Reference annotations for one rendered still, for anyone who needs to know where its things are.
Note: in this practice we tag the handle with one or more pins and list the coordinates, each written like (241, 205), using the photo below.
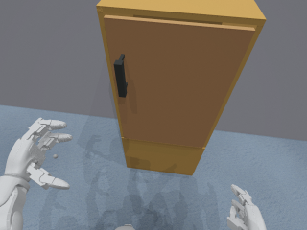
(119, 70)

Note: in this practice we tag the right robot hand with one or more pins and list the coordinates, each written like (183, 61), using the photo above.
(250, 217)

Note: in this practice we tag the left robot hand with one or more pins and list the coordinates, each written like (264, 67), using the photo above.
(25, 151)

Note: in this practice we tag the robot left forearm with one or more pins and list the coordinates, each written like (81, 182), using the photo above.
(13, 190)

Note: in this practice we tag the cupboard door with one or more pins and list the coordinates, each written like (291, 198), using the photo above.
(178, 75)

